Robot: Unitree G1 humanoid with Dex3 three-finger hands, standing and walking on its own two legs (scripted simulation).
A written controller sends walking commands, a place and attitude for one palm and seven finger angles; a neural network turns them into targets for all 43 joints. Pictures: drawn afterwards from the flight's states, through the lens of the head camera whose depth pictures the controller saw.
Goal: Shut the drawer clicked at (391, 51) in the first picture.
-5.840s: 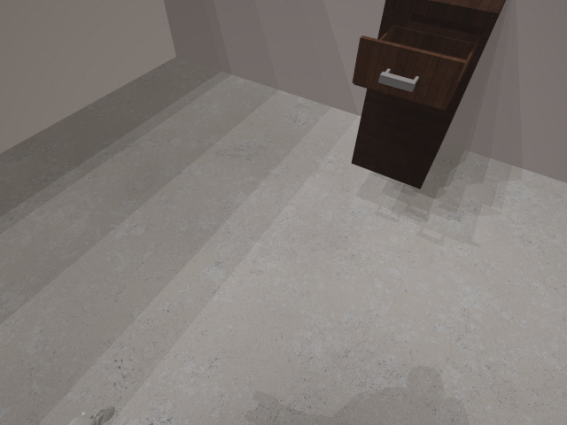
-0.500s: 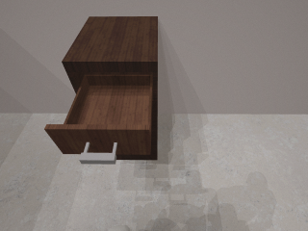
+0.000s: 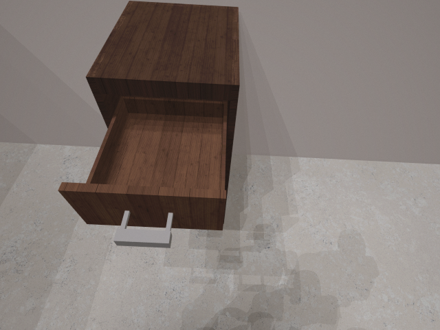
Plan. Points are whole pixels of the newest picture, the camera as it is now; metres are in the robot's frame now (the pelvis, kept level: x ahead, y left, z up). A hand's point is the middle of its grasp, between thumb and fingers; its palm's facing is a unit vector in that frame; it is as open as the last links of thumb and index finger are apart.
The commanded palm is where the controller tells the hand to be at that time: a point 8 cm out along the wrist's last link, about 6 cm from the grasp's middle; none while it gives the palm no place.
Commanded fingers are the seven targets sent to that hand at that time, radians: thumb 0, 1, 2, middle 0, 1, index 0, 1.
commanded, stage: come to a stop and stand still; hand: left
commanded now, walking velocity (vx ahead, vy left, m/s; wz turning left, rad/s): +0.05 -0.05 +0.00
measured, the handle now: (146, 227) +0.31 +0.19 -0.08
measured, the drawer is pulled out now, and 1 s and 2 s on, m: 0.30 0.30 0.30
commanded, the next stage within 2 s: look again from close up in 1.04 s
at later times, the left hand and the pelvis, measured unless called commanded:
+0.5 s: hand out of the picture -0.01 +0.12 -0.15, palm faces +0.09 -0.96 -0.27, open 7.3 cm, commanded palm none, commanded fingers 0.00 0.90 0.90 -0.20 -0.30 -0.20 -0.30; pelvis -0.03 -0.07 +0.01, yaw +2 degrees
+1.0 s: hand out of the picture -0.06 +0.16 -0.18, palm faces +0.07 -0.98 -0.17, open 7.4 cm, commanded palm none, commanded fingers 0.00 0.90 0.90 -0.20 -0.30 -0.20 -0.30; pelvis -0.04 -0.01 +0.00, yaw +1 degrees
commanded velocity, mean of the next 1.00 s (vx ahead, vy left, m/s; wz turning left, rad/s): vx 0.03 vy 0.07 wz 0.00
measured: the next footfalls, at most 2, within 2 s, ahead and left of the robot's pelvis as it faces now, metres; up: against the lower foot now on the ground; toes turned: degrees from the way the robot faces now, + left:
right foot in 0.18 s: +0.01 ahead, -0.15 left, +0.00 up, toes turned +3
left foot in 0.68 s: +0.04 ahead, +0.09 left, +0.00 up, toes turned +7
